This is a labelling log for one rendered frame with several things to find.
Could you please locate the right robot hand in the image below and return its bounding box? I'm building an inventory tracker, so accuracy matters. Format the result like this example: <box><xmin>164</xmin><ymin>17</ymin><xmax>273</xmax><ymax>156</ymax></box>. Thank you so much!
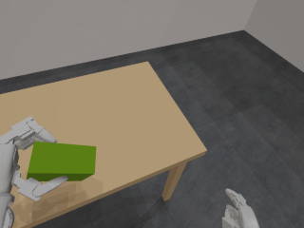
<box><xmin>222</xmin><ymin>188</ymin><xmax>259</xmax><ymax>228</ymax></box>

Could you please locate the sponge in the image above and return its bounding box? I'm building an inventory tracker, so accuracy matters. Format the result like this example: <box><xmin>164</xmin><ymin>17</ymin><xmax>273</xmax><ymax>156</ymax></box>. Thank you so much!
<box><xmin>27</xmin><ymin>141</ymin><xmax>97</xmax><ymax>181</ymax></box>

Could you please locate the table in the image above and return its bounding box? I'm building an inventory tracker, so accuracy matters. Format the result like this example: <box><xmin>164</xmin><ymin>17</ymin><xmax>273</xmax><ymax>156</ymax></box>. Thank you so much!
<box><xmin>0</xmin><ymin>61</ymin><xmax>207</xmax><ymax>228</ymax></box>

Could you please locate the left robot hand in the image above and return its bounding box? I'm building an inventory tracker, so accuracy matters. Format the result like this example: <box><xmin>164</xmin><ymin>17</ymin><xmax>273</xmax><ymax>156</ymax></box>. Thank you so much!
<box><xmin>0</xmin><ymin>116</ymin><xmax>68</xmax><ymax>201</ymax></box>

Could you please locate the robot left forearm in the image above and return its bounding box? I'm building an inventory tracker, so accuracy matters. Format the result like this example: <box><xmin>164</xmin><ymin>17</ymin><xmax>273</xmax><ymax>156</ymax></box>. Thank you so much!
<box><xmin>0</xmin><ymin>193</ymin><xmax>15</xmax><ymax>228</ymax></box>

